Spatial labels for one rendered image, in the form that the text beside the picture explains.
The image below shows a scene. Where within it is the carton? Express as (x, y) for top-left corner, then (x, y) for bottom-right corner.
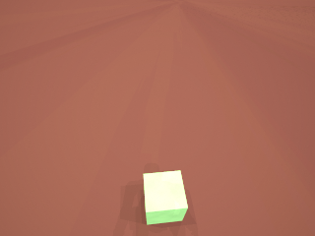
(143, 170), (188, 225)

